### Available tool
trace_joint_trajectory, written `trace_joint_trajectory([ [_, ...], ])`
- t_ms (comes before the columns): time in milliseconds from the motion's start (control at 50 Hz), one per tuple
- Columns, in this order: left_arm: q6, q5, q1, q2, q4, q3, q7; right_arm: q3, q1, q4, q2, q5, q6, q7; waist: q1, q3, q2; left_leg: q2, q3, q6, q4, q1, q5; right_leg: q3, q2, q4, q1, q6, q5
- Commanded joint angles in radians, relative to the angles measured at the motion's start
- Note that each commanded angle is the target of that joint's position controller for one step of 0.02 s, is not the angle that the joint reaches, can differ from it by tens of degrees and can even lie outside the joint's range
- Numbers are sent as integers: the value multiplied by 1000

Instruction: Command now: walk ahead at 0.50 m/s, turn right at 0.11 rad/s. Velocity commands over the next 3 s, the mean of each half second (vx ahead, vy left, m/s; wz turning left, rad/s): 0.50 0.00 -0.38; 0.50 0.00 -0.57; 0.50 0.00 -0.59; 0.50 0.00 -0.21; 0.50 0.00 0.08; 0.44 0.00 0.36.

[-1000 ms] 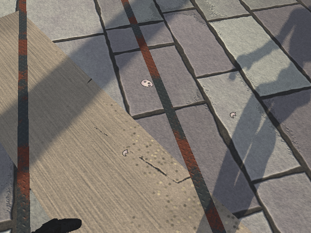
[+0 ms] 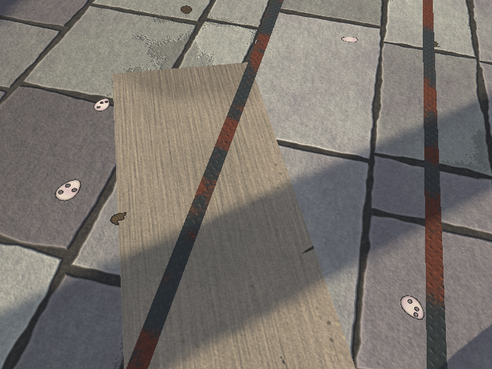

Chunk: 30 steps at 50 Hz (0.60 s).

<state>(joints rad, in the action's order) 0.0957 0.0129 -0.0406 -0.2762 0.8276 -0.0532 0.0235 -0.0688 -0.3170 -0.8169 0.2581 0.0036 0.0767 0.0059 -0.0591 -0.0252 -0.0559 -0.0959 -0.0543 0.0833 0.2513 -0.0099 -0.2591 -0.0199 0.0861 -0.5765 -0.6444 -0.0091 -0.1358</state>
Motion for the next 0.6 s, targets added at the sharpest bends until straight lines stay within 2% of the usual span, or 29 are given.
trace_joint_trajectory([
  [20,21,8,145,-78,-101,-7,21,-40,-63,5,161,-2,4,6,-35,-58,120,315,-76,118,-59,49,302,8,-8,41,-56,43,28],
  [60,25,10,136,-82,-109,-5,38,-43,-57,-3,170,-2,-6,13,-19,-52,122,340,-50,101,-14,120,431,16,-23,54,-60,74,116],
  [100,21,8,47,-113,-93,-19,43,-47,-25,6,191,-7,-15,19,31,20,148,329,-4,74,96,142,766,61,-84,44,84,107,201],
  [120,16,5,-59,-142,-67,-37,40,-46,-6,12,197,-8,-23,22,89,89,148,303,31,56,235,133,940,95,-128,50,227,130,209],
  [140,10,1,-204,-181,-33,-58,32,-39,8,24,192,-10,-28,27,161,173,118,261,72,21,444,36,934,64,-127,58,446,162,168],
  [160,2,-1,-336,-261,-23,-78,23,-21,-46,49,149,-35,-20,30,169,295,-46,184,109,-29,785,-232,550,-238,72,34,755,257,143],
  [180,4,9,-363,-263,-11,-74,32,10,-141,53,45,-28,8,7,105,380,-246,-1,17,-86,1059,-616,-289,-751,243,197,1030,417,387],
  [200,1,20,-357,-183,-13,-56,29,-1,-36,65,137,8,37,-5,164,319,-119,54,-87,-61,1121,-732,-273,-755,217,274,1020,365,546],
  [220,-1,13,-290,-160,-34,-50,21,-7,72,101,165,32,55,-11,164,181,-53,100,-72,-46,1086,-781,-176,-625,192,294,888,326,509],
  [240,-2,3,-237,-151,-53,-45,19,-5,120,112,158,17,65,-7,137,111,50,136,-59,-43,1018,-747,-114,-535,158,309,743,309,402],
  [260,-1,-3,-199,-136,-66,-39,15,-12,129,117,158,-6,66,-2,101,72,76,161,-56,-52,936,-692,-76,-469,129,324,631,303,291],
  [280,-1,-12,-182,-126,-78,-33,11,-15,114,122,154,-16,59,0,70,70,51,177,-58,-62,892,-632,-60,-430,103,342,566,303,211],
  [320,-4,-4,-180,-130,-86,-34,2,-14,89,126,132,-20,40,5,45,58,16,189,-39,-90,798,-605,-58,-366,80,362,495,308,121],
  [340,-4,-1,-192,-143,-87,-37,-5,-11,103,133,123,-22,33,8,48,48,13,185,-24,-107,750,-608,-30,-336,69,370,463,308,79],
  [380,-8,4,-221,-173,-85,-47,-19,-4,176,161,104,-24,26,13,67,28,13,171,-6,-135,611,-609,96,-285,39,378,418,288,45],
  [420,-18,11,-248,-176,-82,-51,-29,4,247,181,82,-23,30,9,95,25,1,141,1,-144,452,-553,247,-237,-9,361,383,246,62],
  [460,-29,15,-290,-172,-75,-51,-35,9,313,199,71,-13,38,0,126,30,-14,104,13,-147,339,-489,354,-237,-25,343,371,221,97],
  [500,-40,19,-328,-167,-67,-51,-38,7,362,218,81,-2,44,-9,143,26,-22,86,1,-143,280,-475,363,-283,-8,311,410,213,141],
  [540,-49,19,-345,-159,-67,-50,-42,-1,378,229,105,2,52,-17,139,27,-29,80,-24,-130,223,-477,309,-350,17,252,491,205,172],
  [580,-56,13,-331,-166,-76,-55,-47,-11,344,224,132,6,63,-21,110,32,-57,82,-32,-102,197,-435,224,-406,42,189,542,192,141],
  [600,-58,12,-310,-159,-85,-53,-46,-21,275,207,148,5,68,-19,69,57,-66,81,-17,-77,163,-342,220,-406,28,136,536,176,92],
])
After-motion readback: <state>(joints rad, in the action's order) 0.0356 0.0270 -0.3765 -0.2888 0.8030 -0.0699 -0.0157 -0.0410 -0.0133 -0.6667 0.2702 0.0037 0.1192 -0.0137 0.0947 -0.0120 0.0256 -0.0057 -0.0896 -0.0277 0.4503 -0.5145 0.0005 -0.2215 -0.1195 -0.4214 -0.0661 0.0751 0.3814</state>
